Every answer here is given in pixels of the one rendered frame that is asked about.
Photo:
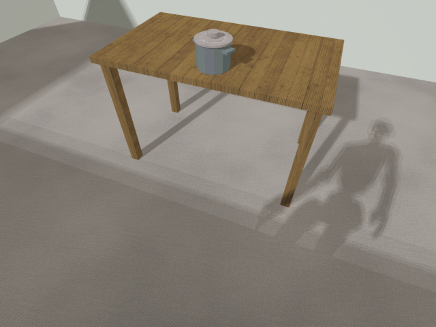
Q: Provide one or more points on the knob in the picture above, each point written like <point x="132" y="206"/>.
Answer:
<point x="213" y="33"/>

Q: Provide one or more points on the table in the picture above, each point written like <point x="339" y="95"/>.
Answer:
<point x="281" y="67"/>

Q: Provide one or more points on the pot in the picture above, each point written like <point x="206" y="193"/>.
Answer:
<point x="213" y="61"/>

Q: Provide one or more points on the lid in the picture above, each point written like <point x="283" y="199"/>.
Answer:
<point x="203" y="40"/>

